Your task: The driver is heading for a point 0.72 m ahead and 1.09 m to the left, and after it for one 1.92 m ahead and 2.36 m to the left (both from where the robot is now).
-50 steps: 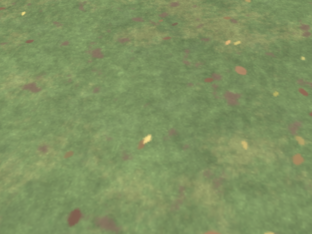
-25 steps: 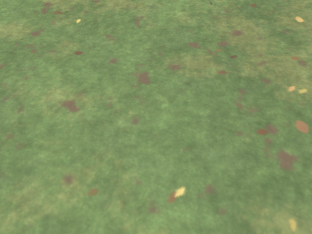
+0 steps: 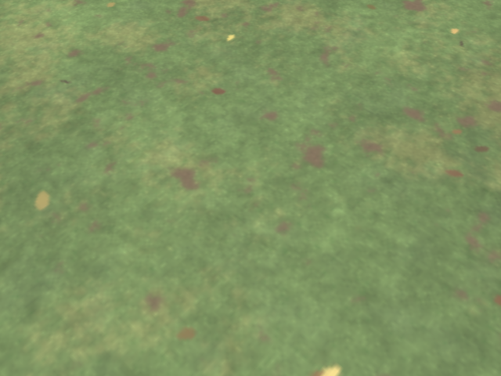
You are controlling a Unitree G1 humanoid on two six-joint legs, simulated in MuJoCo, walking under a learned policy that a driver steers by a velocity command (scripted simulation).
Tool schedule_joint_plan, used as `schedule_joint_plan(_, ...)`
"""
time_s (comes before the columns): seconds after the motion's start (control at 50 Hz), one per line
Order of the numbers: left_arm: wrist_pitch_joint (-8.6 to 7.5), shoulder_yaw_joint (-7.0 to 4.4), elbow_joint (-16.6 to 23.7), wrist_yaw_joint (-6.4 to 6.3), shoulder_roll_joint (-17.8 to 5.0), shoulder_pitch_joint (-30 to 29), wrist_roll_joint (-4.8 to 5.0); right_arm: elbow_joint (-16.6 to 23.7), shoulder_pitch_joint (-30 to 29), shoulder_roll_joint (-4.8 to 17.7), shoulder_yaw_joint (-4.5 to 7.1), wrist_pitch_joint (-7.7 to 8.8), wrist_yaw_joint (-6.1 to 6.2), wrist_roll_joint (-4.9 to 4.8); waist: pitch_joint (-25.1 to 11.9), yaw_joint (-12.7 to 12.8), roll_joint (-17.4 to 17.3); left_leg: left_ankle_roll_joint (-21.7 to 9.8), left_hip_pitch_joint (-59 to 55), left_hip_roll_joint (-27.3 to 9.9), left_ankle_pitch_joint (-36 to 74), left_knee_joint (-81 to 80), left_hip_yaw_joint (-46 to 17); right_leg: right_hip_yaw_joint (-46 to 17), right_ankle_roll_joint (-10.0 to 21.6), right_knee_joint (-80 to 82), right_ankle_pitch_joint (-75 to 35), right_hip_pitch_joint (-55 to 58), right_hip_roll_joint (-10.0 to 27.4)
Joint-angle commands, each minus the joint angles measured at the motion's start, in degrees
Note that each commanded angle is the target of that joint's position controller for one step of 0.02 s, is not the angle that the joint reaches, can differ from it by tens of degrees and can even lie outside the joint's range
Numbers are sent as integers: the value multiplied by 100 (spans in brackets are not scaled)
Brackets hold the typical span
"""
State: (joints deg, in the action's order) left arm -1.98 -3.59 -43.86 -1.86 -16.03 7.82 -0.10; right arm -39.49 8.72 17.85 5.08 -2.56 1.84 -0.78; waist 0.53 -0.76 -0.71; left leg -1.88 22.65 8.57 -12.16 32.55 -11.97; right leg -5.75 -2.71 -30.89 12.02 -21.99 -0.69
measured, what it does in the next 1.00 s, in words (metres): steps on the spot, turning left: left foot, then right foot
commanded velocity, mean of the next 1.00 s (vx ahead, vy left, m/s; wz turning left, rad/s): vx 0.13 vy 0.00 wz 0.60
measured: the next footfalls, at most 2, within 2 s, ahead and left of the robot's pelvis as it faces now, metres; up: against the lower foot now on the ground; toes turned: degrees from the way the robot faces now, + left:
left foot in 0.40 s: +0.02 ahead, +0.13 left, +0.00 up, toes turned +16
right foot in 0.84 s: +0.14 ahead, -0.06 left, +0.00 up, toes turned +33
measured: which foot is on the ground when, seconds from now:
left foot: down 0.00-0.00, up 0.02-0.38, down 0.40-0.84, up 0.86-1.00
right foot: down 0.00-0.40, up 0.42-0.82, down 0.84-1.00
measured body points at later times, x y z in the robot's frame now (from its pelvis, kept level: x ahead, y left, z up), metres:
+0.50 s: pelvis +0.00 +0.02 +0.00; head +0.04 +0.06 +0.45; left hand +0.06 +0.34 -0.11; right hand +0.24 -0.20 -0.07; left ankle -0.02 +0.12 -0.73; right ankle +0.02 -0.13 -0.66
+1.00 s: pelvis +0.09 +0.04 +0.01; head +0.10 +0.03 +0.46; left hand -0.01 +0.32 -0.08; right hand +0.37 -0.10 -0.08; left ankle +0.02 +0.17 -0.65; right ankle +0.11 -0.08 -0.73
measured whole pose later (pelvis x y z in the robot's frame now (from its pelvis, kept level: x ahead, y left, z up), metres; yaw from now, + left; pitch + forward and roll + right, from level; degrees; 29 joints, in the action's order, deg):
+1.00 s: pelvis +0.09 +0.04 +0.01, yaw +35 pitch +2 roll +0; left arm -4.8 -4.4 -42.0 -0.6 -15.4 18.1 -0.4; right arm -35.7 14.4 18.2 4.6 0.4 -0.2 -1.3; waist -2.0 1.8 -3.0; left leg -0.1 34.3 0.9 -17.9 63.2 -5.3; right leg 2.1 0.8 -22.9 16.4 -8.6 -0.2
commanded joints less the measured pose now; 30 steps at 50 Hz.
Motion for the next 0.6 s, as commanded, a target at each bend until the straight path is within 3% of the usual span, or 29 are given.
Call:
schedule_joint_plan(0.02, -40, -401, 316, -19, -1527, 288, -230, 631, 252, 211, 28, 66, 8, -15, -743, -211, 1554, -12, 1105, 118, -2010, 1325, 170, -2027, 1257, 1156, -2333, 1739, 2122)
schedule_joint_plan(0.04, -28, -344, 424, -12, -1185, 316, -304, 594, 253, 750, 163, 161, -38, 78, -864, -22, 1664, 255, 1471, -169, -2572, 2777, 330, -2622, 1884, 1185, -2900, 1689, 2634)
schedule_joint_plan(0.06, -20, -270, 549, -37, -905, 164, -245, 476, 329, 1014, 272, 160, -65, 19, -817, -23, 1102, 351, 1483, -343, -2197, 3418, 301, -1997, 1785, 1031, -2925, 1606, 2389)
schedule_joint_plan(0.08, 8, -239, 584, -51, -750, -22, -155, 355, 384, 946, 290, 93, -46, -16, -666, -81, 793, 465, 1505, -433, -1857, 3669, 416, -1363, 1492, 913, -2750, 1538, 1967)
schedule_joint_plan(0.1, 35, -214, 608, -69, -672, -97, -67, 334, 382, 837, 270, 20, -23, -13, -554, -63, 738, 562, 1609, -511, -1583, 3862, 476, -999, 1323, 880, -2555, 1541, 1745)
schedule_joint_plan(0.14, 103, -209, 611, -105, -715, -58, -67, 441, 251, 530, 180, -57, -58, -63, -385, 3, 835, 675, 1539, -587, -1209, 3709, 773, -432, 1284, 1004, -2477, 1383, 1478)
schedule_joint_plan(0.18, 166, -253, 592, -144, -794, 124, -89, 648, -72, 375, 119, -58, -80, -91, -391, 191, 1074, 740, 1553, -703, -1049, 3076, 974, -218, 1370, 1079, -2379, 1642, 1497)
schedule_joint_plan(0.24, 213, -340, 606, -144, -987, 162, -62, 832, -244, 294, 68, -48, -156, -52, -581, 301, 1229, 707, 962, -918, -1055, 2113, 1153, 28, 1437, 1066, -2330, 1690, 1676)
schedule_joint_plan(0.32, 198, -411, 610, -45, -1139, 96, 46, 901, -142, 433, 132, -92, -262, -52, -580, 288, 1328, 473, 164, -915, -910, 1027, 1476, 226, 1376, 982, -2015, 1495, 1858)
schedule_joint_plan(0.36, 193, -419, 593, -16, -1151, -11, 143, 840, 120, 416, 176, -106, -311, -53, -544, 96, 1238, 229, -370, -816, -325, 38, 1652, 396, 1161, 657, -1750, 1357, 1840)
schedule_joint_plan(0.38, 186, -395, 539, -5, -1040, 62, 178, 740, 368, 439, 219, -102, -300, -41, -580, -1, 1085, 55, -908, -673, 123, -558, 1689, 594, 922, 300, -1429, 1113, 1712)
schedule_joint_plan(0.4, 174, -344, 418, 30, -812, 387, 108, 703, 594, 667, 307, -82, -245, -33, -637, -10, 419, -174, -1749, -908, 1059, -992, 1130, 1023, 487, -487, -650, 434, 1431)
schedule_joint_plan(0.42, 172, -184, 659, 76, -370, 363, -231, 843, 750, 1418, 454, -41, -141, 21, -695, 147, -1550, -863, -2741, -2596, 3452, -970, -1154, 1512, -116, -2498, 2353, -1325, 671)
schedule_joint_plan(0.44, 130, -232, 895, 22, -582, -210, -150, 928, 794, 1445, 404, 95, -208, 232, -960, -247, -1549, -1931, -2195, -3194, 3672, -1103, -1912, 558, -210, -3560, 2917, -1845, 187)
schedule_joint_plan(0.46, 142, -295, 916, -16, -805, -431, -17, 875, 671, 1240, 346, 204, -236, 255, -792, -275, -1017, -1827, -2025, -2854, 3068, -1208, -1459, 282, -154, -3953, 2511, -1913, 287)
schedule_joint_plan(0.48, 159, -326, 865, -47, -860, -385, 7, 827, 386, 1070, 293, 255, -206, 165, -564, -93, -854, -1473, -1845, -2498, 2652, -1191, -1013, 218, -84, -3881, 1983, -1944, 351)
schedule_joint_plan(0.5, 177, -348, 752, -99, -853, -299, -47, 851, 155, 903, 239, 241, -160, 66, -545, 0, -616, -1206, -1756, -2248, 2334, -1164, -793, 171, -83, -3725, 1599, -1896, 404)
schedule_joint_plan(0.52, 196, -367, 745, -116, -877, -200, -77, 868, -26, 844, 198, 207, -123, 3, -510, 109, -671, -1127, -1525, -2116, 2409, -1175, -652, 179, -117, -3642, 1332, -1697, 366)
schedule_joint_plan(0.56, 183, -346, 710, -69, -755, -49, -50, 873, -44, 803, 165, 169, -57, 52, -675, 186, -725, -1138, -1396, -1969, 2465, -1185, -561, 238, -166, -3566, 983, -1372, 202)
schedule_joint_plan(0.6, 149, -292, 714, -6, -639, -62, -6, 812, 161, 779, 168, 174, -17, 2, -764, 94, -695, -1112, -1501, -1801, 560, -1417, -679, 278, -149, -2742, 674, -1343, 164)
Velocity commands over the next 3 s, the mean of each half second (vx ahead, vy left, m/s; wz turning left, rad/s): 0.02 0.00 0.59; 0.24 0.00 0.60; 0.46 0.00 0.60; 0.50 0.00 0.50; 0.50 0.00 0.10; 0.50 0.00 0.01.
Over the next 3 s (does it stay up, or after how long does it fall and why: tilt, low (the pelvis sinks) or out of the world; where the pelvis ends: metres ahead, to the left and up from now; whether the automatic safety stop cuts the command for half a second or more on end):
stays up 0.63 0.97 0.01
